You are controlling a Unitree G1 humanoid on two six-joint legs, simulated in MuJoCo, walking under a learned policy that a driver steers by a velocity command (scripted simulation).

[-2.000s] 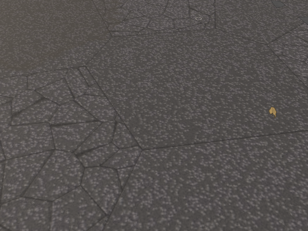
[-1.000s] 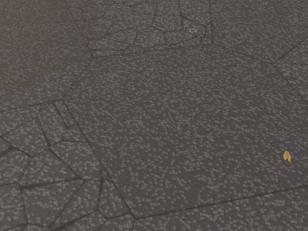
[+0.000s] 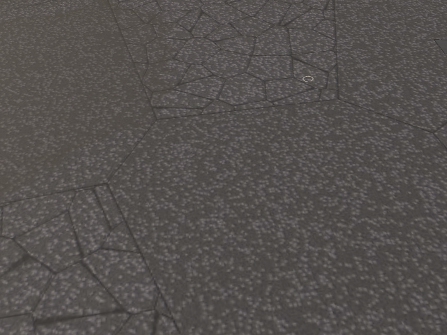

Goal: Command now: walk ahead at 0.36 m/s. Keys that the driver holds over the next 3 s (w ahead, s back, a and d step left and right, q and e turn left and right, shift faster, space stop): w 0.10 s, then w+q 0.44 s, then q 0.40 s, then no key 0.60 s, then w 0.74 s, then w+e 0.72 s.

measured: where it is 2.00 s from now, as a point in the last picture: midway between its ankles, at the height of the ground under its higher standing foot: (182, 315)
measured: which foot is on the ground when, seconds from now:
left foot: up 0.00-0.46, down 0.48-0.96, up 0.98-1.00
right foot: down 0.00-0.46, up 0.48-0.94, down 0.96-1.00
